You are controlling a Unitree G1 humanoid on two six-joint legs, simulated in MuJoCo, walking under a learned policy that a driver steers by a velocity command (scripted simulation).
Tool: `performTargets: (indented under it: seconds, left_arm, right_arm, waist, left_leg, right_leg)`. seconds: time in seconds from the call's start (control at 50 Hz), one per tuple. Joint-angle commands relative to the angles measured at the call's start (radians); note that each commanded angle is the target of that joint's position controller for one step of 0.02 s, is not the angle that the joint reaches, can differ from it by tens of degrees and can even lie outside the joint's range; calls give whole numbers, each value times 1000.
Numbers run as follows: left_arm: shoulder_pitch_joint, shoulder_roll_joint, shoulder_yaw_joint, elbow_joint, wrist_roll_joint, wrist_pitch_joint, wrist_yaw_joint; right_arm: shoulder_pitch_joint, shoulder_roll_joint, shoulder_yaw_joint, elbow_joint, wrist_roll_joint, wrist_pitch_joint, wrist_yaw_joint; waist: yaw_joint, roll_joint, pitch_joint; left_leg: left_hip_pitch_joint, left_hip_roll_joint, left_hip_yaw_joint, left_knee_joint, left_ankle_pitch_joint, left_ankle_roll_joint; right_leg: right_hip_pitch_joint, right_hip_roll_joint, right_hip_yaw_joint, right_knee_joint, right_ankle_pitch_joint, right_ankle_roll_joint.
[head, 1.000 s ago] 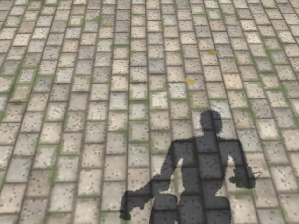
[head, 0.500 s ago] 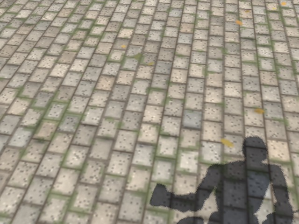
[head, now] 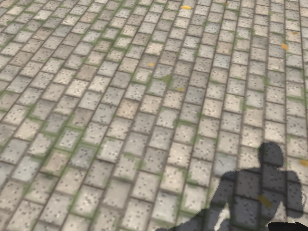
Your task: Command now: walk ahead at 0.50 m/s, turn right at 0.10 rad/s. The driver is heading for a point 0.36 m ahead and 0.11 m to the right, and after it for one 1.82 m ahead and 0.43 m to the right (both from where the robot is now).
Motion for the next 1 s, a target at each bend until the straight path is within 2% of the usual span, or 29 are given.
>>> performTargets:
  seconds: [0.02, 0.04, 0.1, 0.16, 0.24, 0.28, 0.34, 0.38, 0.4, 0.42, 0.44, 0.46, 0.48, 0.5, 0.52, 0.54, 0.56, 0.6, 0.64, 0.74, 0.78, 0.84, 0.88, 0.9, 0.92, 0.94, 0.96, 0.98, 1.0]
  left_arm:
    - [-81, 125, 31, -99, 0, -27, 0]
    - [-56, 108, 32, -92, 0, -14, 0]
    - [-48, 61, 28, -89, -2, 19, 6]
    - [-117, 54, 31, -114, 4, 23, 5]
    - [-239, 30, 20, -152, 9, 13, -18]
    - [-304, 21, 14, -183, 9, 12, -29]
    - [-349, 32, 20, -234, 19, 11, -50]
    - [-283, 68, 39, -240, 22, 10, -62]
    - [-183, 99, 57, -219, 20, 11, -63]
    - [-52, 150, 85, -189, 21, 10, -51]
    - [28, 244, 110, -183, 23, 19, -25]
    - [-34, 321, 108, -223, 43, 20, -16]
    - [-13, 252, 99, -251, 36, 27, -20]
    - [-79, 205, 87, -261, 27, 27, -21]
    - [-132, 164, 78, -260, 8, 32, -16]
    - [-174, 138, 70, -269, 4, 40, -9]
    - [-195, 135, 68, -279, 18, 46, -4]
    - [-215, 150, 75, -288, 34, 49, 0]
    - [-208, 166, 80, -286, 31, 52, 11]
    - [-216, 150, 70, -286, 23, 81, 40]
    - [-213, 142, 65, -282, 30, 88, 41]
    - [-200, 129, 55, -271, 36, 92, 32]
    - [-210, 105, 41, -266, 30, 94, 28]
    - [-199, 87, 33, -258, 25, 94, 27]
    - [-155, 61, 24, -255, 37, 88, 27]
    - [-68, 49, 24, -245, 48, 77, 23]
    - [-113, 73, 28, -257, 48, 71, 23]
    - [-153, 101, 36, -256, 45, 73, 25]
    - [-188, 85, 36, -256, 43, 80, 26]
  right_arm:
    - [153, -115, -40, -1, -9, -4, -3]
    - [130, -103, -38, 3, -16, -12, -2]
    - [116, -107, -45, 36, -16, -37, -3]
    - [135, -125, -53, 69, -23, -40, -15]
    - [153, -150, -58, 96, -15, -34, -28]
    - [193, -164, -63, 120, -8, -25, -32]
    - [196, -183, -69, 137, 3, 9, -46]
    - [176, -209, -76, 129, 12, 30, -62]
    - [160, -215, -78, 121, 14, 40, -70]
    - [147, -204, -72, 111, 18, 45, -75]
    - [194, -154, -52, 89, -15, 35, -72]
    - [333, -46, -15, 63, -47, 13, -50]
    - [275, -151, -31, 80, -14, -2, -34]
    - [171, -169, -38, 49, 17, -3, -33]
    - [129, -158, -36, 45, 7, 3, -47]
    - [115, -163, -42, 48, -8, 17, -60]
    - [131, -169, -47, 44, -10, 34, -64]
    - [166, -142, -44, 47, -17, 52, -69]
    - [158, -126, -39, 44, -22, 57, -77]
    - [85, -117, -35, 30, -12, 72, -75]
    - [53, -115, -33, 19, -9, 71, -70]
    - [36, -117, -33, 10, -6, 57, -60]
    - [63, -102, -32, 17, -7, 43, -50]
    - [84, -100, -31, 23, -13, 35, -45]
    - [91, -156, -39, 16, -30, 31, -46]
    - [55, -220, -50, 2, -40, 38, -52]
    - [53, -148, -35, 23, -44, 42, -50]
    - [34, -112, -25, 18, -35, 41, -45]
    - [30, -120, -28, 26, -26, 42, -43]
  waist:
    - [-94, 65, -79]
    - [-63, 91, -68]
    - [-35, 90, -29]
    - [-47, 66, 0]
    - [-91, 52, 32]
    - [-118, 41, 53]
    - [-113, 57, 56]
    - [-70, 103, -14]
    - [-18, 109, -70]
    - [53, 77, -138]
    - [62, -87, -237]
    - [-64, -263, -398]
    - [30, -102, -536]
    - [27, -60, -391]
    - [-2, 16, -255]
    - [-30, 16, -179]
    - [-63, -14, -153]
    - [-90, -50, -151]
    - [-91, -56, -171]
    - [-59, -93, -183]
    - [-43, -115, -158]
    - [-25, -131, -140]
    - [-53, -123, -136]
    - [-71, -109, -125]
    - [-47, -27, -137]
    - [30, 180, -135]
    - [6, 254, -133]
    - [-12, 210, -118]
    - [-20, 194, -117]
  left_leg:
    - [414, 293, -366, -284, 48, 182]
    - [345, 274, -310, -319, 81, 174]
    - [251, 265, -186, -391, 162, 179]
    - [271, 257, -85, -412, 227, 165]
    - [290, 234, 41, -428, 242, 124]
    - [353, 257, 66, -418, 251, 119]
    - [445, 275, 111, -296, 524, 88]
    - [483, 272, 129, -149, 797, 56]
    - [472, 255, 138, -13, 867, 35]
    - [398, 208, 158, 189, 792, -6]
    - [158, 134, 162, 504, 332, -70]
    - [-195, -57, 24, 861, -566, -136]
    - [-219, -22, -156, 933, -536, -120]
    - [-278, 21, -148, 889, -445, -99]
    - [-296, 59, -125, 806, -366, -99]
    - [-261, 80, -121, 741, -318, -105]
    - [-188, 86, -125, 704, -287, -107]
    - [-123, 68, -109, 641, -255, -123]
    - [-124, 53, -109, 555, -215, -140]
    - [-111, 56, -123, 382, -81, -156]
    - [-79, 58, -122, 312, -79, -151]
    - [-18, 50, -108, 200, -130, -132]
    - [80, 40, -90, 19, -70, -103]
    - [166, 51, -97, -125, 73, -79]
    - [255, 165, -195, -147, 242, -40]
    - [305, 304, -326, -131, 475, 60]
    - [233, 355, -401, -158, 397, 157]
    - [216, 308, -372, -161, 321, 146]
    - [218, 254, -321, -145, 268, 100]
  right_leg:
    - [-438, -105, 38, 121, 122, 3]
    - [-379, -125, 49, 99, 160, 10]
    - [-359, -126, 62, 51, 228, 35]
    - [-424, -117, 85, -75, 381, 48]
    - [-378, -97, 13, -306, 569, 33]
    - [-396, -92, -8, -372, 572, 19]
    - [-389, -58, -65, -446, 483, -6]
    - [-282, 3, -116, -452, 388, -35]
    - [-167, 41, -133, -474, 373, -56]
    - [25, 70, -120, -561, 482, -89]
    - [309, -96, 105, -541, 871, -159]
    - [619, -365, 576, -508, 1226, -394]
    - [622, -363, 594, -576, 1086, -414]
    - [508, -308, 458, -605, 973, -362]
    - [355, -247, 368, -637, 868, -305]
    - [214, -213, 322, -670, 809, -277]
    - [102, -189, 301, -703, 778, -267]
    - [0, -162, 269, -723, 816, -268]
    - [-12, -146, 253, -712, 843, -259]
    - [-9, -120, 270, -710, 514, -203]
    - [-22, -120, 290, -712, 417, -198]
    - [6, -138, 327, -668, 455, -202]
    - [19, -127, 336, -613, 518, -178]
    - [-1, -97, 327, -592, 492, -140]
    - [-42, -44, 283, -527, 368, -80]
    - [-124, 78, 157, -421, 60, -23]
    - [-113, 67, 92, -417, 7, 18]
    - [-71, 38, 85, -433, 57, 35]
    - [-43, 33, 75, -485, 147, 40]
